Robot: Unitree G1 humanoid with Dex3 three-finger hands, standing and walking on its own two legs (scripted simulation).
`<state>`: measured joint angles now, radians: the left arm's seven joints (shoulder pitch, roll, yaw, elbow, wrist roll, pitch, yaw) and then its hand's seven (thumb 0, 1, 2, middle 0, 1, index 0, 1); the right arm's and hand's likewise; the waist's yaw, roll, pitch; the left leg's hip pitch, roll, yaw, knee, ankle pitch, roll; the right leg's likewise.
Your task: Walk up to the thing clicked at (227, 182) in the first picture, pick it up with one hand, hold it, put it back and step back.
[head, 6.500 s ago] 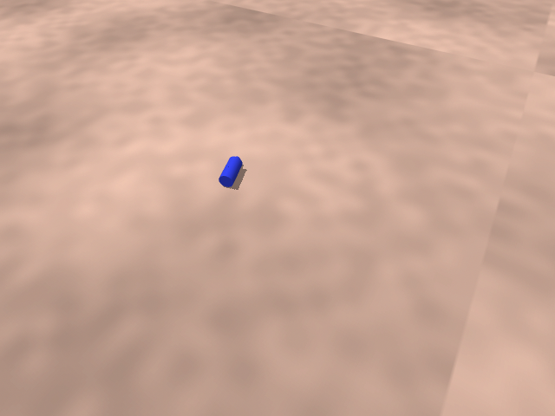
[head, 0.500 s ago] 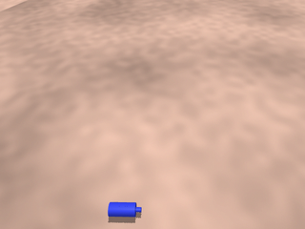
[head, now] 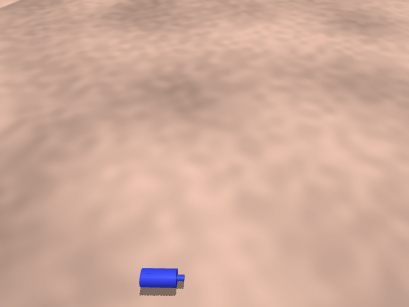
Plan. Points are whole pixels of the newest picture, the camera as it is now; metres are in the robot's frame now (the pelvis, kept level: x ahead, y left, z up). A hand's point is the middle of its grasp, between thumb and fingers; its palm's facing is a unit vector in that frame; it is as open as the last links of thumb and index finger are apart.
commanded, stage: stand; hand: left
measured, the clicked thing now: (162, 277) +0.40 +0.21 -0.74
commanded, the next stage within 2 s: none
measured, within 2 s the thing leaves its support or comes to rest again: neither
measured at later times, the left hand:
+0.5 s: hand out of the picture +0.06 +0.25 -0.16, palm faces -0.03 -0.94 -0.35, open 7.3 cm
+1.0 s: hand out of the picture +0.08 +0.24 -0.16, palm faces -0.04 -0.94 -0.34, open 7.3 cm
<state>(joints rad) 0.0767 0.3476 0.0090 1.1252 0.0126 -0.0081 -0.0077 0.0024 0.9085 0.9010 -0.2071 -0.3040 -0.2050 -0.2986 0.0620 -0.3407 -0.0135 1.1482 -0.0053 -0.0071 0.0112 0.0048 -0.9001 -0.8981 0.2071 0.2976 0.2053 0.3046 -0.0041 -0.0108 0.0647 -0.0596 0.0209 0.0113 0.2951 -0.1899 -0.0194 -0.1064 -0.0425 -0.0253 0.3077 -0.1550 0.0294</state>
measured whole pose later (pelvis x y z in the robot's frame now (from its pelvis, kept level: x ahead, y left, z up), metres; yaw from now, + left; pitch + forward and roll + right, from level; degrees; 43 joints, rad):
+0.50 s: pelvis -0.01 -0.01 +0.00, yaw +0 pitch -3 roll +0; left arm 0.12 0.36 0.00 1.13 0.01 -0.01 -0.01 0.00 0.91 0.90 -0.21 -0.30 -0.20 -0.30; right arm 0.11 -0.35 -0.01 1.16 -0.01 0.00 0.02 0.00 -0.90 -0.90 0.21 0.30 0.20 0.30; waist 0.00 0.00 0.06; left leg -0.09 0.04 0.01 0.31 -0.18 -0.03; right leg -0.13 -0.03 -0.03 0.32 -0.15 0.01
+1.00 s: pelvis +0.00 -0.01 +0.00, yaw +0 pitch -2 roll +0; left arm 0.10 0.36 0.00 1.12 0.01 -0.01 -0.01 0.00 0.91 0.90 -0.21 -0.30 -0.20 -0.30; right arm 0.10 -0.35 0.00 1.14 -0.01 -0.01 0.01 0.00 -0.90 -0.90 0.21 0.30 0.21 0.30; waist 0.00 0.00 0.06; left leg -0.07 0.04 0.01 0.31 -0.19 -0.03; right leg -0.13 -0.02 -0.02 0.33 -0.16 0.01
